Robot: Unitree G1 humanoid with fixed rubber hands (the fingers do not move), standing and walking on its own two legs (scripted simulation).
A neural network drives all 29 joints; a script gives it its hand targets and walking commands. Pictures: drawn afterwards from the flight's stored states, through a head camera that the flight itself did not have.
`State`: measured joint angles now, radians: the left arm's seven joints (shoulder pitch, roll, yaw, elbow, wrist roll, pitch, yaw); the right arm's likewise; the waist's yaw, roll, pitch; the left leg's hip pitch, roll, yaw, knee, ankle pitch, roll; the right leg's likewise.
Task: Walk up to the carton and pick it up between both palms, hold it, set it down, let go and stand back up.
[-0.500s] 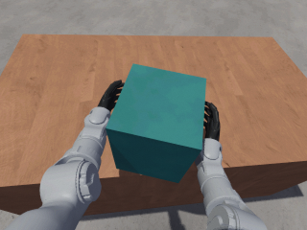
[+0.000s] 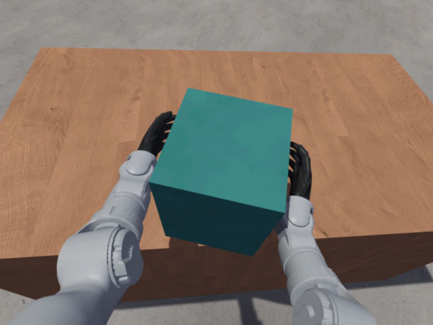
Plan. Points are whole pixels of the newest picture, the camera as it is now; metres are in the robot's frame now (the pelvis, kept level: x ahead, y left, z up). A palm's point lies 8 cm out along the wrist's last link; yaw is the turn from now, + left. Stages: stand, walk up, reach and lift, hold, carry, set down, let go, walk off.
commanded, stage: reach and lift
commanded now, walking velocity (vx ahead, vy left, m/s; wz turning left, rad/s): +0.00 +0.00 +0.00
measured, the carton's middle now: (222, 178) +0.41 -0.01 +0.01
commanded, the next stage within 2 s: none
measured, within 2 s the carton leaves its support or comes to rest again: neither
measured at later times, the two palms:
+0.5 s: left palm (140, 150) +0.43 +0.14 +0.08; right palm (296, 189) +0.35 -0.14 +0.06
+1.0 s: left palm (128, 135) +0.39 +0.15 +0.16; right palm (313, 168) +0.35 -0.14 +0.14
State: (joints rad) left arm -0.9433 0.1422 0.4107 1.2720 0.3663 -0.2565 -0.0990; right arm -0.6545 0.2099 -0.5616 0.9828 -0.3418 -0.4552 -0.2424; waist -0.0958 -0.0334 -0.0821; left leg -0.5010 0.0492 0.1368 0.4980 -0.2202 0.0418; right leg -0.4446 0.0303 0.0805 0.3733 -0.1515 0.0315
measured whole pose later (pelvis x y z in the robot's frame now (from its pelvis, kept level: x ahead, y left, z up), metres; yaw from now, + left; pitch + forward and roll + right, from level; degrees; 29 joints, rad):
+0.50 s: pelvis -0.01 +0.01 +0.00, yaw +0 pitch +11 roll -3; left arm -0.94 0.14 0.30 1.27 0.30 -0.20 -0.03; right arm -0.65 0.18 -0.50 1.01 -0.21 -0.40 -0.21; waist -0.08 -0.03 -0.11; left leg -0.48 0.05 0.14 0.50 -0.20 0.04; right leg -0.40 0.03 0.08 0.33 -0.11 0.03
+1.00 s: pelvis -0.02 +0.00 +0.01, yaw +0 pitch +1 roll -2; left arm -0.94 0.14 0.15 1.16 0.15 0.10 0.06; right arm -0.69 0.05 -0.23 0.94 0.06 -0.05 -0.22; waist -0.06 -0.03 -0.14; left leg -0.29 0.05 0.14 0.47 -0.20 0.04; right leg -0.22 0.03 0.08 0.31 -0.12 0.03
